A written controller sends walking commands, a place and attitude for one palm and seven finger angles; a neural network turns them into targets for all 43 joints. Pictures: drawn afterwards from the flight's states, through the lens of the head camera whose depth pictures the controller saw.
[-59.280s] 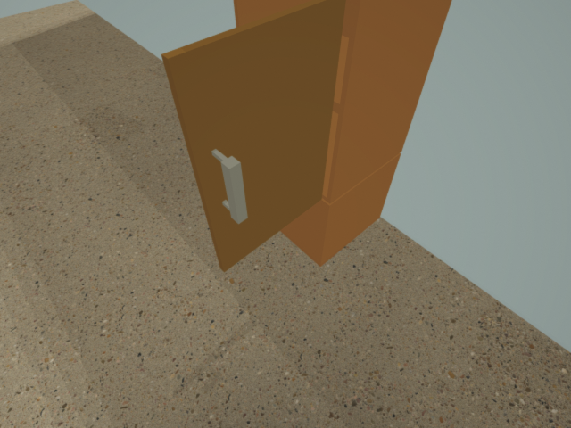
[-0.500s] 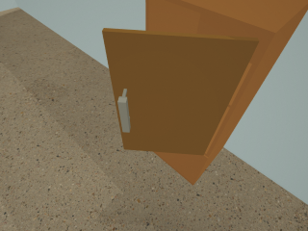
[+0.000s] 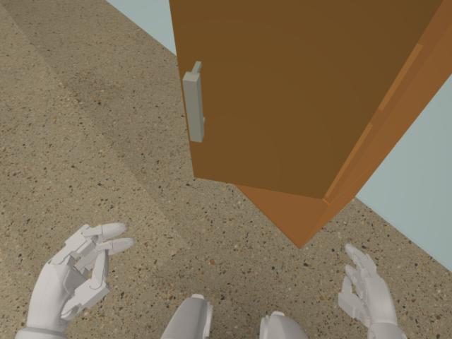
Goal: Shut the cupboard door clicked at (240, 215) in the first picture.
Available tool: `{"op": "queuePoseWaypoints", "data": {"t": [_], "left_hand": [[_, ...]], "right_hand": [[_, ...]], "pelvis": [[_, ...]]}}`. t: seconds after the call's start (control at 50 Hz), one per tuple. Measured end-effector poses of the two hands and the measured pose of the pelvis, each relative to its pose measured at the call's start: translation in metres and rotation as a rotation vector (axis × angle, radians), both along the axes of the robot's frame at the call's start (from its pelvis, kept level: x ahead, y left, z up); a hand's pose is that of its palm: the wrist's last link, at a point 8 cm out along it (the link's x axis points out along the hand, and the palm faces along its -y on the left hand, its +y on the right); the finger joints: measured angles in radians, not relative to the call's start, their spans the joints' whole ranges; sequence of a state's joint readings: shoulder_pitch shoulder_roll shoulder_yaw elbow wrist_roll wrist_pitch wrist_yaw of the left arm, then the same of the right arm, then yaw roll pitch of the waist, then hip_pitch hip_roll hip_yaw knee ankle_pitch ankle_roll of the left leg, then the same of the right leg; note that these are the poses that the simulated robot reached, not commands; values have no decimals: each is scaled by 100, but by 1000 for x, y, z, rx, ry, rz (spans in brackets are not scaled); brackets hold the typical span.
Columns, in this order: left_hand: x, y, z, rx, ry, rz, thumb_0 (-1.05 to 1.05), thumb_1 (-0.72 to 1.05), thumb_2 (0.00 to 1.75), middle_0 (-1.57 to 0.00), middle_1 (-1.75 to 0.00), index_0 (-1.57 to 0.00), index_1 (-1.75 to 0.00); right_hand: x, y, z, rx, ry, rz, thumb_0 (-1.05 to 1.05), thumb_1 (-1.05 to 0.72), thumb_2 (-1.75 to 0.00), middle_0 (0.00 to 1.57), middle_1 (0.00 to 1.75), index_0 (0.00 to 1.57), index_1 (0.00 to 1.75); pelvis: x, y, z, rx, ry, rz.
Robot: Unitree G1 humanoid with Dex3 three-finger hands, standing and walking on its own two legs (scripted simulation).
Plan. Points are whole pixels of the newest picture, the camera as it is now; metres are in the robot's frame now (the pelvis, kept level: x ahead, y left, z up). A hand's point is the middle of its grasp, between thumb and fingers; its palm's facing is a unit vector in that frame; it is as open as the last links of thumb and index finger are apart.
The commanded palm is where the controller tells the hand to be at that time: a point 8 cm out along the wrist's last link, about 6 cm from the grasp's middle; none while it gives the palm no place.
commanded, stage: raise the hand and make a fist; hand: left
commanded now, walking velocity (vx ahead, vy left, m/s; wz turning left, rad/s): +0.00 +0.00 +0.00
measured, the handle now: (197, 103) +0.54 +0.13 +0.09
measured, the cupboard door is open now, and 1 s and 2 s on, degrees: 39 39 39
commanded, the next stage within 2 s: bring the fist close to the handle in 1.38 s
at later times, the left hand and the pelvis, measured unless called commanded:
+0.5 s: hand (103, 255) +0.22 +0.22 +0.07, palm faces -0.06 -1.00 -0.02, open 3.4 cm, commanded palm +0.20 +0.27 +0.08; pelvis +0.01 +0.03 +0.02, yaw -1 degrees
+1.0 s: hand (92, 234) +0.24 +0.23 +0.09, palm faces -0.06 -1.00 -0.04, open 3.1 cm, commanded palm +0.22 +0.28 +0.09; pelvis +0.02 +0.04 +0.03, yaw -1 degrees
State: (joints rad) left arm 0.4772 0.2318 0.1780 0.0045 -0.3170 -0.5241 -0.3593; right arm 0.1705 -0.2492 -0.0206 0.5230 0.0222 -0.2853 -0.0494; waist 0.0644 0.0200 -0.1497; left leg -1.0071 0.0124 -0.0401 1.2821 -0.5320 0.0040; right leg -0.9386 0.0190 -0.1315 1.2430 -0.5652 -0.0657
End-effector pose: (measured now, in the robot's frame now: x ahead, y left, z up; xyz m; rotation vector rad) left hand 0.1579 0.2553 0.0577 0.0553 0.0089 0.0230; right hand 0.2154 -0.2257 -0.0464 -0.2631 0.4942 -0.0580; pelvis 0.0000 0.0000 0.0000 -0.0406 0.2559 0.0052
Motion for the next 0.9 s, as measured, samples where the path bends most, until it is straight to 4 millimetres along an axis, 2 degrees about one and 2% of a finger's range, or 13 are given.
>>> {"op": "queuePoseWaypoints", "data": {"t": [0.08,0.14,0.24,0.32,0.48,0.7,0.8,0.9], "left_hand": [[24,-7,5,-5,3,-89,2,90,90,-60,-73,-59,-73],[37,-8,4,-23,57,-114,2,90,90,-65,-79,-65,-79],[41,3,10,-30,90,-68,2,90,90,-74,-89,-74,-89],[40,9,14,-20,66,-55,2,90,90,-82,-97,-81,-97],[42,15,10,-33,52,-80,2,90,90,-96,-113,-96,-113],[48,27,25,-26,29,-72,2,90,90,-116,-135,-116,-135],[52,30,26,-26,35,-76,2,90,90,-124,-143,-123,-143],[57,32,31,-20,31,-79,2,90,90,-128,-147,-127,-148]], "right_hand": [[-14,11,-15,39,65,-22,1,-90,-89,20,30,20,30],[-28,15,-18,69,111,-68,1,-90,-89,20,30,20,30],[-48,14,-13,70,161,-124,1,-90,-89,20,30,20,30],[-54,10,-9,33,176,-129,1,-90,-89,20,30,20,30],[-43,12,4,-26,152,-107,1,-90,-89,20,30,20,30],[-19,44,23,3,93,-38,1,-90,-89,20,30,20,30],[-19,53,25,12,99,-18,1,-90,-89,20,30,20,30],[-25,52,24,11,123,-21,1,-90,-89,20,30,20,30]], "pelvis": [[-1,2,1,-6,12,-1],[2,5,6,-1,15,-11],[7,12,16,2,12,-22],[10,20,18,-3,13,-22],[11,32,18,-17,10,-17],[14,43,26,-31,-9,-8],[15,46,28,-33,-16,-6],[16,46,31,-33,-21,-5]]}}
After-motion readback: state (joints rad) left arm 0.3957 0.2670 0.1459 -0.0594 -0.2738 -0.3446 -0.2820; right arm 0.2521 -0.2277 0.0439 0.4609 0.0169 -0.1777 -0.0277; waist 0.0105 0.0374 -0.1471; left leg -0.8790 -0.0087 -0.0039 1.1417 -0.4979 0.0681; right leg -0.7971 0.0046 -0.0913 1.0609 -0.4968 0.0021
